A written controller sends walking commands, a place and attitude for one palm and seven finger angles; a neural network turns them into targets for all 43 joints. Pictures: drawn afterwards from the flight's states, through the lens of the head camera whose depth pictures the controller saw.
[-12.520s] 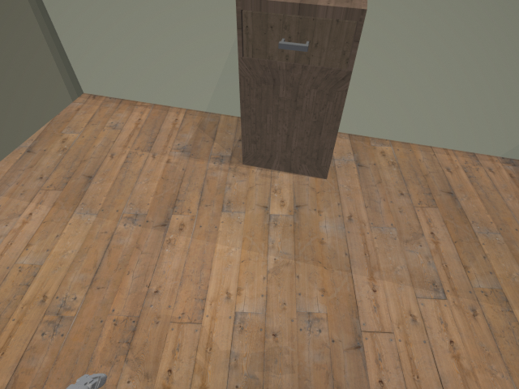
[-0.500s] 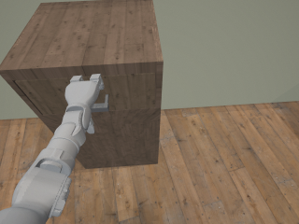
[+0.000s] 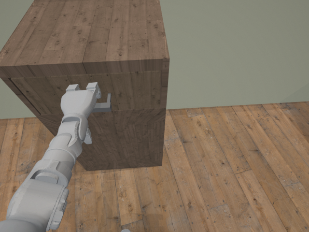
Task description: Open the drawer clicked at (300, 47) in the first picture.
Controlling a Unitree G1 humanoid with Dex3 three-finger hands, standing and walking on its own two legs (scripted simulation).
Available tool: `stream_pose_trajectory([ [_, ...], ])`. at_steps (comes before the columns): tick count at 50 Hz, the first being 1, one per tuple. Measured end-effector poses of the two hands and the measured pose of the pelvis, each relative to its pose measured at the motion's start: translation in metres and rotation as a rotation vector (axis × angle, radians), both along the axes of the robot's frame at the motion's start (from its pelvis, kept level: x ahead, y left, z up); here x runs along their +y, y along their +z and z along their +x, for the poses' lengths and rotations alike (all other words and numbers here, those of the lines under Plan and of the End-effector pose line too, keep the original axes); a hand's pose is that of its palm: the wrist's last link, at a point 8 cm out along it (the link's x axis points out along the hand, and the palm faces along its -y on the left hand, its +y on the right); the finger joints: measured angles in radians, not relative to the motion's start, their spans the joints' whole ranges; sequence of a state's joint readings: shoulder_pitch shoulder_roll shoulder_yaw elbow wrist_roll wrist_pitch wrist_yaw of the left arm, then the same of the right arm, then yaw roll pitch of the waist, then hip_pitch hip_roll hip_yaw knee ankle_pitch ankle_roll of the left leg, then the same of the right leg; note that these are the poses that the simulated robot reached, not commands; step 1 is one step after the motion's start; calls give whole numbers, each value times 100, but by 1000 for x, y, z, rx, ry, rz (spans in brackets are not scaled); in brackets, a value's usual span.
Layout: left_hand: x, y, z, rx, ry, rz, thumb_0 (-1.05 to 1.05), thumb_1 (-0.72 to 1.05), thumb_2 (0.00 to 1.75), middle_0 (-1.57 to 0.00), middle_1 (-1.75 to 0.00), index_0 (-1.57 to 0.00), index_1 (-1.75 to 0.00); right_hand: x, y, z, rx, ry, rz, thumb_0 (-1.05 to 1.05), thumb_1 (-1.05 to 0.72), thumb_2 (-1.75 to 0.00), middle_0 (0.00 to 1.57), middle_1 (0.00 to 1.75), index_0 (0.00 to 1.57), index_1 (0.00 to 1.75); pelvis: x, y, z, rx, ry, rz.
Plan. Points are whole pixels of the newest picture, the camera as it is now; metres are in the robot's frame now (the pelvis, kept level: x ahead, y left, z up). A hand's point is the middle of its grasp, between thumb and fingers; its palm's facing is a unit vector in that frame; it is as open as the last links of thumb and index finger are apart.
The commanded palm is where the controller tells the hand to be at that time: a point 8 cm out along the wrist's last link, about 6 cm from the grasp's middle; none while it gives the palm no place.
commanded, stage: lower the fingers behind the handle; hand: left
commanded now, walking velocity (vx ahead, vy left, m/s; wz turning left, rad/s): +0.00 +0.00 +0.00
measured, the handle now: (93, 102) +0.51 +0.20 -0.01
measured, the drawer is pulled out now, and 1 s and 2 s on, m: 0.00 0.00 0.00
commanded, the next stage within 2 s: close the thumb around the handle in 1.20 s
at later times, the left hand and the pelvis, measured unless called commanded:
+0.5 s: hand (93, 116) +0.46 +0.19 -0.01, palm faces -0.06 -0.03 -1.00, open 13.8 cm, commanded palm +0.44 +0.19 +0.04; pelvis -0.01 +0.01 -0.01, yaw -1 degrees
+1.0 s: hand (94, 119) +0.46 +0.19 -0.04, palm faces -0.06 -0.05 -1.00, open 13.8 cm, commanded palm +0.44 +0.19 +0.02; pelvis -0.01 +0.01 -0.03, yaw -1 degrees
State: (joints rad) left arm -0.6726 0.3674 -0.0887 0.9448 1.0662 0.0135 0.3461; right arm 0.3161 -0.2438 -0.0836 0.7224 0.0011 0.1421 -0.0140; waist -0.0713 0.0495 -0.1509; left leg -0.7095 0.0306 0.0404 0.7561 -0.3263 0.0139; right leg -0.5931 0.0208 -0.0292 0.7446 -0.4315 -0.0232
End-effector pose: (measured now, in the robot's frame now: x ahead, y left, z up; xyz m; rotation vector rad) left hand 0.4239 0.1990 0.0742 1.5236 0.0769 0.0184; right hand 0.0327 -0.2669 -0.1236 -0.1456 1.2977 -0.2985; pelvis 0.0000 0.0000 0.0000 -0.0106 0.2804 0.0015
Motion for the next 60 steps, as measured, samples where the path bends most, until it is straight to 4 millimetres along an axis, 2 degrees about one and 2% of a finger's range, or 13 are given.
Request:
stream_pose_trajectory([
  [15, -13, -17, 13, 4, -25, -10, 0, -49, 30, -32, -120, -32, -120, 11, -7, -23, 24, -27, -3, 1, -91, -90, 20, 29, 20, 30, 8, -9, -6, 46, -13, -9],
  [32, -10, -42, 16, 36, -4, -10, 0, -49, 30, -32, -120, -32, -121, 15, -13, -42, 64, -40, -17, 1, -91, -90, 20, 30, 20, 30, 10, -18, -10, 85, -14, -17],
  [39, -4, -54, 16, 16, -5, -1, 0, -49, 30, -32, -120, -32, -121, 13, -18, -43, 77, -36, -28, 1, -91, -90, 20, 30, 20, 30, 10, -25, -10, 106, -15, -22],
  [60, -4, -54, 19, 30, 1, -6, 0, -49, 30, -31, -120, -32, -120, 19, -20, -32, 64, -29, -15, 1, -91, -90, 20, 30, 20, 30, 12, -25, -7, 107, -13, -24],
])
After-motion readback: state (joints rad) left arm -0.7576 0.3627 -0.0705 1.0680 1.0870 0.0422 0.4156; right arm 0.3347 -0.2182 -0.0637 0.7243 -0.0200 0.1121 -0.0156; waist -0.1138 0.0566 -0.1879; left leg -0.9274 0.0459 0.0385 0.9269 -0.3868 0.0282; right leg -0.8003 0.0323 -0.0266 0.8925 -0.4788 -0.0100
